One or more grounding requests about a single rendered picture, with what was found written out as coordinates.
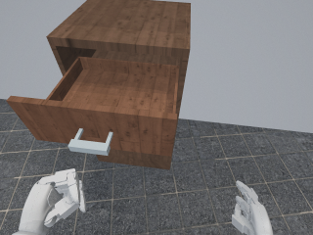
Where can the robot right hand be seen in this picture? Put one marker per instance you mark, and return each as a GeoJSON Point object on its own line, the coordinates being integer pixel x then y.
{"type": "Point", "coordinates": [255, 219]}

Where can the robot left hand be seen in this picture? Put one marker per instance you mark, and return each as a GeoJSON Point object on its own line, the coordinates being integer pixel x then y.
{"type": "Point", "coordinates": [37, 214]}

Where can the handle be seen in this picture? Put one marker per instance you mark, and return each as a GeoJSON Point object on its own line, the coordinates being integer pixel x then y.
{"type": "Point", "coordinates": [90, 147]}

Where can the drawer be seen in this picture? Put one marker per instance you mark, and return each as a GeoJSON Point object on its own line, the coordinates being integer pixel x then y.
{"type": "Point", "coordinates": [136, 101]}

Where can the cabinet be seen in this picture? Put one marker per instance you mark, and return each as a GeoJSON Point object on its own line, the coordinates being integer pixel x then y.
{"type": "Point", "coordinates": [144, 31]}

